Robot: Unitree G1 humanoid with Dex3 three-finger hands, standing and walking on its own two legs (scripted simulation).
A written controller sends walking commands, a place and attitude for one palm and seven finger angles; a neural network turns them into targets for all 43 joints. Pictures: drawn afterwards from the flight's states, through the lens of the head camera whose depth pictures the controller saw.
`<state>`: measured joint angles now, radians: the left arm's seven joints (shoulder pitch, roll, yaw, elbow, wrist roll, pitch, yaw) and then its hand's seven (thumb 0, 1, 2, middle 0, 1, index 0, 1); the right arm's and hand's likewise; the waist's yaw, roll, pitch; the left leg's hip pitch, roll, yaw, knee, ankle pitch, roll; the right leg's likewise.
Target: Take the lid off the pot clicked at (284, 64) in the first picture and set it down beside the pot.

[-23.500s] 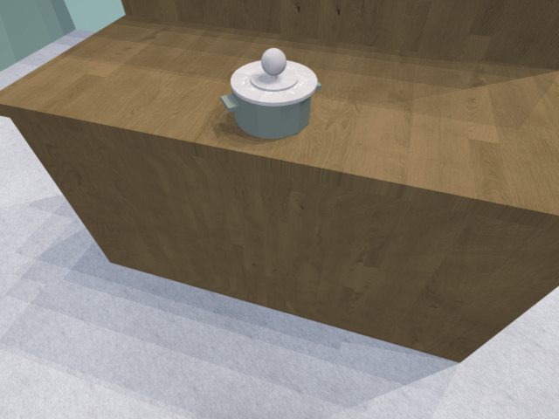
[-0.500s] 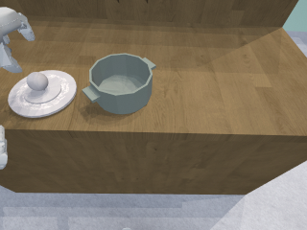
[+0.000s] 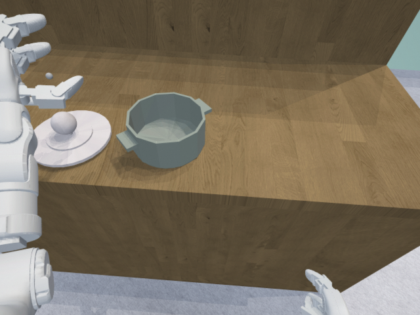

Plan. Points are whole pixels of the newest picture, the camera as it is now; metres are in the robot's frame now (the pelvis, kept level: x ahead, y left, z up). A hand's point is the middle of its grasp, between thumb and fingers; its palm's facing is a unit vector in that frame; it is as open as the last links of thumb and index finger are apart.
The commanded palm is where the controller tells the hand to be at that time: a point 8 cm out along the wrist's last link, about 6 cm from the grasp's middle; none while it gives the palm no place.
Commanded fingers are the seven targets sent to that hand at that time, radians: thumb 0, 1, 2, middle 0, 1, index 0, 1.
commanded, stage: draw the hand back to the body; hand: left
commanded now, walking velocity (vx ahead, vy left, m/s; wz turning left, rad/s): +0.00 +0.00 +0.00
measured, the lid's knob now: (64, 123) +0.49 +0.37 +0.07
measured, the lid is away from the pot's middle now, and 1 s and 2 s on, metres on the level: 0.24 0.24 0.24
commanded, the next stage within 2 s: step back with the hand held close in 1.48 s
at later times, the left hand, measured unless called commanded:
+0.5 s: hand (48, 109) +0.33 +0.25 +0.25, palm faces +0.54 -0.81 -0.23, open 8.7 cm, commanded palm +0.27 +0.28 +0.25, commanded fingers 0.00 0.77 0.89 -0.23 -0.35 -0.23 -0.35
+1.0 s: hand (41, 151) +0.26 +0.23 +0.24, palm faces +0.49 -0.82 -0.28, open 7.4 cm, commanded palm +0.20 +0.26 +0.24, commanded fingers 0.00 0.90 0.90 -0.20 -0.30 -0.20 -0.30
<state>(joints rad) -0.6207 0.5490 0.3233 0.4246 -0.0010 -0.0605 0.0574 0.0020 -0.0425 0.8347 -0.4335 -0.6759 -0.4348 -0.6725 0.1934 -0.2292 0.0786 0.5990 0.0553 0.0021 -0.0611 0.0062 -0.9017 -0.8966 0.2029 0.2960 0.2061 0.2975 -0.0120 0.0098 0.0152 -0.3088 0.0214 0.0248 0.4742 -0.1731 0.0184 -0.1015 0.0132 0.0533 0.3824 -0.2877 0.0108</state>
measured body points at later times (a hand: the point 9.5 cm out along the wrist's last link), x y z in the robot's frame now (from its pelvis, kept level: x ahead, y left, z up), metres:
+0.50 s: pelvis +0.02 -0.05 +0.00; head +0.01 -0.07 +0.45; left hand +0.29 +0.29 +0.26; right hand +0.20 -0.30 -0.10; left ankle +0.05 +0.10 -0.74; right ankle -0.05 -0.14 -0.74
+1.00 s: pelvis +0.03 -0.03 +0.00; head +0.01 -0.05 +0.45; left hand +0.23 +0.27 +0.25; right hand +0.23 -0.25 -0.08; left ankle +0.05 +0.10 -0.74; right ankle -0.05 -0.14 -0.74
